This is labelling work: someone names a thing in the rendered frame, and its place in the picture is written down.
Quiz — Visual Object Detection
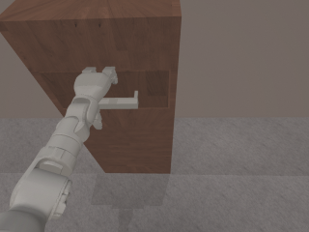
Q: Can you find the cabinet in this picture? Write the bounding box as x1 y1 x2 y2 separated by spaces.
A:
0 0 182 174

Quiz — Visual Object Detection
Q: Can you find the drawer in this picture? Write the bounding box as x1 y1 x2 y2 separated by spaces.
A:
39 70 169 108

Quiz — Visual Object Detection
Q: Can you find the left robot upper arm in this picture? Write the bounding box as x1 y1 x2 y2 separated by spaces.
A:
0 167 72 232

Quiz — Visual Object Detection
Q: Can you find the robot left forearm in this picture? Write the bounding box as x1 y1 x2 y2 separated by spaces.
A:
9 95 99 208

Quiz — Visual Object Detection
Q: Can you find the handle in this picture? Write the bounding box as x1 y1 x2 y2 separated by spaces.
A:
98 90 139 109

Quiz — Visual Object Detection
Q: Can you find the robot left hand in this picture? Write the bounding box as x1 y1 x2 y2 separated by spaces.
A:
73 67 118 130

